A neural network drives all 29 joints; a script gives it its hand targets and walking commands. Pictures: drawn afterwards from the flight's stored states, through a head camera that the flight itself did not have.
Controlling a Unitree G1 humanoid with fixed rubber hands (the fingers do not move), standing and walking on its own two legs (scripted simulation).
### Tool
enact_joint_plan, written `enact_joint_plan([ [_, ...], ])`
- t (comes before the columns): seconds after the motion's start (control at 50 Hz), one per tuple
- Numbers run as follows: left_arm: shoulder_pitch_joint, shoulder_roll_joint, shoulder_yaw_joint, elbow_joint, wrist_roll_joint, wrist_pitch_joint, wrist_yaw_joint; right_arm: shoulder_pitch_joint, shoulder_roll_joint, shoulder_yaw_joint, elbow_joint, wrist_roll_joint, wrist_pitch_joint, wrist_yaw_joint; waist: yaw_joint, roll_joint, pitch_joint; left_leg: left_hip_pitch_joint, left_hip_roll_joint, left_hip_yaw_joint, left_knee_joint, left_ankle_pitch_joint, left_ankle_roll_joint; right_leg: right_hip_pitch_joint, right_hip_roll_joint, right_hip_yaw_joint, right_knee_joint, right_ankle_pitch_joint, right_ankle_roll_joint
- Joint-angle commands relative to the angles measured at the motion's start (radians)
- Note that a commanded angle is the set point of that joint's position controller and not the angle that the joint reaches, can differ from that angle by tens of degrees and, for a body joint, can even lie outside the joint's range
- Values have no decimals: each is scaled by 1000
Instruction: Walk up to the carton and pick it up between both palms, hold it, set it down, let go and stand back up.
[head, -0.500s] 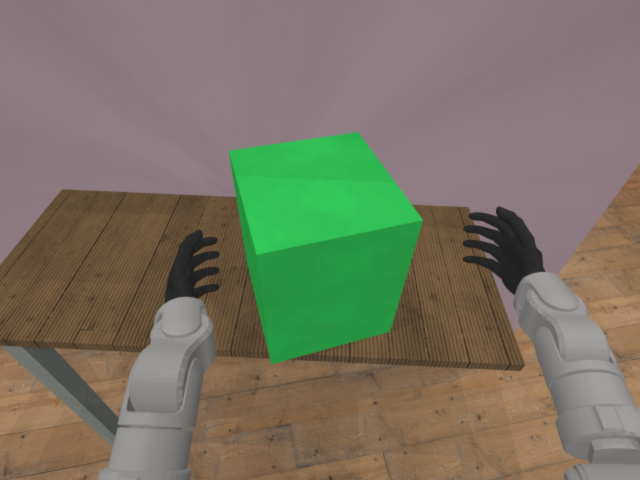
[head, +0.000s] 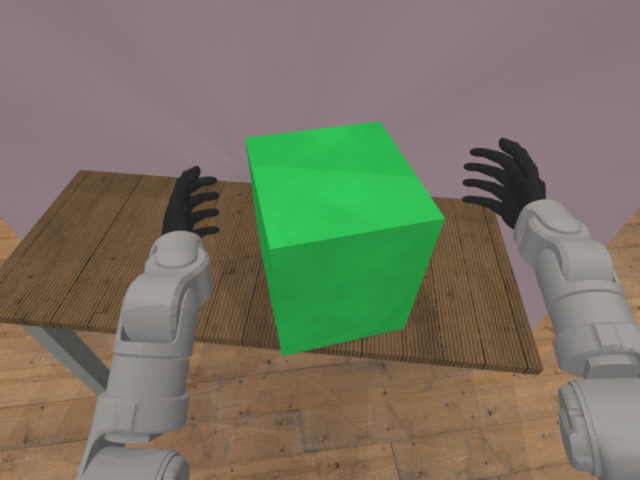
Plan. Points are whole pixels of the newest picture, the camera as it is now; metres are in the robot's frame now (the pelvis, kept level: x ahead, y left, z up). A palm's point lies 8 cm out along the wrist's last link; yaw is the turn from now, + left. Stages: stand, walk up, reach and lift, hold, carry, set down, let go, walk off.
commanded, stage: reach and lift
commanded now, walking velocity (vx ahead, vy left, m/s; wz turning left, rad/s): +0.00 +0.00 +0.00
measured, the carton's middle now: (330, 240) +0.45 +0.03 +0.04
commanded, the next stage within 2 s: none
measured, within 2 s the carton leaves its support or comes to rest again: neither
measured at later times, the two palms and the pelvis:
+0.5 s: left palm (185, 199) +0.38 +0.20 +0.17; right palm (508, 161) +0.47 -0.18 +0.19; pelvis +0.00 +0.00 +0.00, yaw +0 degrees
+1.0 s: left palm (195, 234) +0.39 +0.21 +0.10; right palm (468, 202) +0.48 -0.16 +0.12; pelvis +0.00 +0.01 +0.00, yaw +0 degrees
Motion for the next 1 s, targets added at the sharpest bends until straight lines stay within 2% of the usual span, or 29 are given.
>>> enact_joint_plan([
  [0.0, -642, 159, 77, -116, -93, -50, 8, -683, -263, 32, -154, 113, -41, 14, 38, -58, -529, 8, -70, -31, -6, 244, 18, 196, 41, -35, -43, 338, -37],
  [0.04, -599, 162, 92, -126, -102, -46, 11, -653, -281, 64, -156, 128, -42, 13, 70, -70, -572, 6, -67, -27, 14, 361, 8, 247, 50, -36, -16, 500, -34],
  [0.06, -583, 145, 90, -111, -75, -41, 10, -608, -268, 85, -93, 115, -35, 15, 56, -43, -568, 40, -66, -34, 17, 398, -4, 247, 51, -40, -27, 521, -35],
  [0.08, -640, 172, 107, -86, -78, -46, 6, -678, -285, 72, -68, 126, -35, 13, 53, -80, -531, 8, -69, -28, 13, 353, 0, 229, 51, -30, -30, 481, -36],
  [0.1, -630, 169, 107, -119, -84, -55, 4, -689, -255, 88, -113, 142, -43, 17, 91, -65, -608, 8, -73, -22, 14, 375, 7, 270, 47, -24, -24, 510, -31],
  [0.12, -622, 150, 89, -82, -84, -50, -2, -695, -265, 72, -102, 137, -38, 12, 47, -71, -577, 10, -75, -25, 16, 379, 2, 268, 46, -28, -21, 544, -28],
  [0.14, -652, 177, 99, -140, -77, -57, 0, -727, -289, 66, -149, 136, -50, 10, 65, -43, -653, -10, -77, -27, 22, 371, -4, 313, 42, -24, -10, 560, -28],
  [0.16, -645, 172, 104, -67, -82, -54, 5, -734, -276, 83, -99, 146, -47, 12, 78, -73, -605, -37, -73, -27, 21, 367, -1, 292, 43, -18, -3, 585, -20],
  [0.18, -661, 180, 85, -113, -99, -61, 6, -747, -306, 71, -116, 140, -54, 8, 57, -50, -674, -8, -76, -31, 24, 403, -3, 309, 42, -38, 3, 626, -14],
  [0.2, -692, 187, 119, -85, -75, -59, 4, -770, -275, 102, -90, 152, -40, 7, 93, -44, -633, -33, -76, -25, 33, 392, 0, 299, 34, -23, 7, 625, -11],
  [0.22, -704, 174, 84, -71, -86, -63, 1, -762, -285, 70, -79, 136, -52, 9, 55, -52, -652, -50, -72, -32, 24, 369, -4, 298, 45, -28, -4, 584, -17],
  [0.24, -643, 178, 106, -54, -79, -47, 0, -740, -291, 88, -36, 144, -41, 15, 83, -53, -596, -27, -65, -33, 25, 417, -7, 286, 51, -31, -7, 602, -29],
  [0.26, -711, 192, 100, -55, -86, -61, -3, -785, -286, 94, -44, 148, -43, 18, 64, -82, -608, -24, -72, -29, 26, 404, -3, 284, 50, -36, -13, 582, -25],
  [0.34, -805, 210, 86, 26, -102, -105, -1, -858, -259, 101, -10, 156, -52, 19, 68, -63, -682, -87, -79, -27, 31, 335, 1, 293, 34, -35, 2, 558, -16],
  [0.36, -782, 205, 90, 68, -121, -129, -2, -837, -224, 118, 2, 163, -52, 24, 105, -79, -679, -108, -77, -32, 37, 344, 6, 315, 35, -33, 15, 567, -9],
  [0.38, -757, 215, 115, 36, -101, -127, 3, -834, -250, 104, -26, 154, -65, 20, 109, -90, -724, -103, -74, -25, 36, 352, 0, 337, 37, -34, 12, 602, -7],
  [0.44, -780, 171, 82, 192, -94, -151, -5, -859, -202, 130, 115, 142, -61, 32, 97, -79, -604, -138, -66, -39, 37, 327, 6, 283, 36, -39, 14, 538, -16],
  [0.46, -809, 197, 83, 122, -102, -174, 1, -850, -235, 103, 94, 137, -72, 37, 88, -67, -688, -90, -71, -30, 32, 340, 1, 282, 42, -45, 2, 531, -12],
  [0.48, -757, 188, 110, 161, -87, -175, 2, -835, -216, 139, 85, 137, -79, 39, 129, -92, -680, -107, -69, -23, 35, 354, -2, 294, 42, -45, 9, 567, -13],
  [0.56, -781, 153, 74, 220, -73, -233, -17, -819, -210, 100, 149, 87, -109, 35, 83, -60, -638, -129, -71, -28, 41, 324, -6, 276, 40, -48, 10, 529, -8],
  [0.6, -753, 143, 53, 176, -90, -255, -11, -780, -218, 82, 129, 74, -129, 44, 92, -27, -692, -74, -59, -35, 51, 356, -24, 231, 57, -63, -5, 473, -28],
  [0.62, -694, 122, 56, 273, -85, -264, -17, -725, -183, 99, 180, 62, -132, 48, 103, -74, -629, -74, -57, -34, 55, 358, -18, 216, 54, -59, -11, 460, -23],
  [0.7, -673, 105, 48, 245, -82, -342, -36, -711, -156, 83, 148, 32, -180, 44, 88, -67, -708, -92, -62, -25, 66, 374, -18, 251, 51, -69, 14, 514, -19],
  [0.78, -656, 66, 40, 405, -52, -401, -46, -678, -150, 74, 299, -15, -207, 56, 83, -51, -635, -102, -51, -32, 64, 308, -15, 151, 49, -70, -11, 369, -25],
  [0.8, -682, 51, 12, 354, -73, -420, -45, -701, -141, 56, 234, -12, -227, 57, 61, -43, -724, -73, -53, -37, 78, 329, -17, 143, 53, -85, -8, 366, -33],
  [0.82, -681, 84, 54, 359, -56, -439, -37, -726, -130, 81, 207, -6, -247, 64, 108, -40, -732, -80, -48, -22, 92, 361, -23, 131, 58, -78, -7, 377, -39],
  [0.88, -682, 60, 44, 434, -59, -510, -42, -709, -110, 78, 292, -22, -285, 59, 84, -49, -753, -108, -54, -28, 113, 375, -24, 117, 57, -86, 13, 389, -30],
  [0.9, -655, 65, 73, 522, -33, -523, -49, -692, -92, 91, 310, -44, -290, 57, 111, -76, -700, -143, -56, -17, 103, 336, -19, 112, 54, -75, 11, 368, -27],
  [0.98, -661, 29, 27, 475, -35, -615, -53, -702, -108, 72, 328, -56, -367, 59, 86, -24, -782, -115, -46, -12, 128, 384, -37, 52, 62, -90, 15, 361, -41],
])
